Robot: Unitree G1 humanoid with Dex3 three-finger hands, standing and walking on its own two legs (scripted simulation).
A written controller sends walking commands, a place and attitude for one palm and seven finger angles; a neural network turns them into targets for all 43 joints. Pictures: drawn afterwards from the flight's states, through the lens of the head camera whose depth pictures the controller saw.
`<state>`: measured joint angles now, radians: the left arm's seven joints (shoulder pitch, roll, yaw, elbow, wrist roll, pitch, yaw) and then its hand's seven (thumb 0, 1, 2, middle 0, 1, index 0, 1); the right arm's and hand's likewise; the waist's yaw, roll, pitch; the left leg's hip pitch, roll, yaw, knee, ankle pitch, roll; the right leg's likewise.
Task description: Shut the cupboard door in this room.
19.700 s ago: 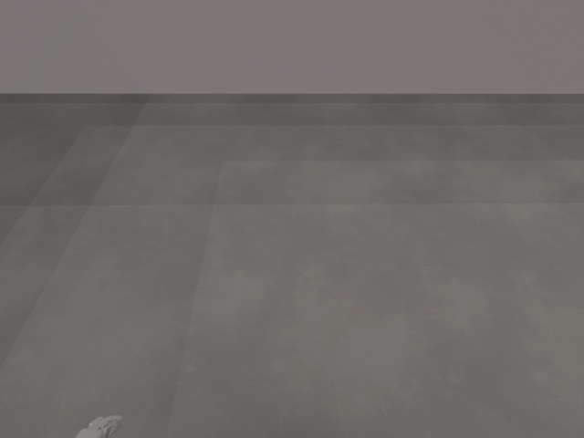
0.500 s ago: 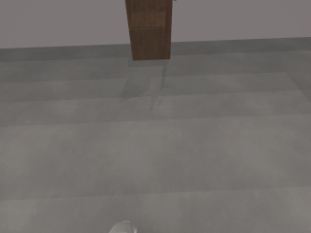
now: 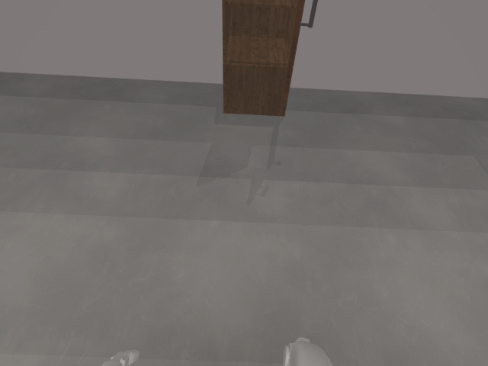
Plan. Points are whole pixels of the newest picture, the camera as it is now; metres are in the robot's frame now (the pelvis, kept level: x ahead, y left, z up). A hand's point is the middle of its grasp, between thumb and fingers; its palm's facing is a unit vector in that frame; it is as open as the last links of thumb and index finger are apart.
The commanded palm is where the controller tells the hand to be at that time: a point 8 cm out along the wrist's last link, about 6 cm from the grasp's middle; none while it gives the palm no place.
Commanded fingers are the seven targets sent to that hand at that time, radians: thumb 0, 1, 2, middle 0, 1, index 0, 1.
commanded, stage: turn or walk to find it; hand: left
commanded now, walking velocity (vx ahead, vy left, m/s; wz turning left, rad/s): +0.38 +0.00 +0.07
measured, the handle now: (309, 8) +1.46 -0.23 +0.05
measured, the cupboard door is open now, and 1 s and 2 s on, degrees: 82 82 82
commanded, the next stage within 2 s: stand and wait in 1.20 s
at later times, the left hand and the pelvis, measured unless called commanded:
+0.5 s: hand (183, 347) +0.19 +0.12 -0.17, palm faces +0.11 -0.97 -0.22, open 7.3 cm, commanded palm none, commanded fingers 0.00 0.90 0.90 -0.20 -0.30 -0.20 -0.30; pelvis +0.22 -0.07 +0.00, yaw +3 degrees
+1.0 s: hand (171, 231) +0.45 +0.20 -0.17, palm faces +0.12 -0.98 -0.18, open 7.4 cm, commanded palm none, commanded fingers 0.00 0.90 0.90 -0.20 -0.30 -0.20 -0.30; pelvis +0.42 +0.01 +0.00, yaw +4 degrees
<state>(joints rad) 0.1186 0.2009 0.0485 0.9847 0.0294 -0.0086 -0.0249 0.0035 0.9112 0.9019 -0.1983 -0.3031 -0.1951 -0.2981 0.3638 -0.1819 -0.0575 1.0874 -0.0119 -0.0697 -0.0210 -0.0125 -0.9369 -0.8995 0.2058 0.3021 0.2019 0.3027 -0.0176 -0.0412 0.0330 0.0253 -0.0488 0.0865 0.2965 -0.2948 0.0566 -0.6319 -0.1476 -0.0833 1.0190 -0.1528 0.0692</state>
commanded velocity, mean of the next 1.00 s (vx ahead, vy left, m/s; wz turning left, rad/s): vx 0.38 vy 0.00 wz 0.06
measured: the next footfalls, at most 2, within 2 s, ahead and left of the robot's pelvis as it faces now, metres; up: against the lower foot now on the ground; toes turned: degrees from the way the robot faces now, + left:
right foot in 0.18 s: +0.26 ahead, -0.14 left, +0.00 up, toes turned -7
left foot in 0.74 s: +0.43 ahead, +0.10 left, +0.00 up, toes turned +14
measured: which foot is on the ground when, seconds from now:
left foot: down 0.00-0.20, up 0.22-0.72, down 0.74-1.00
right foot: up 0.00-0.16, down 0.18-0.74, up 0.76-1.00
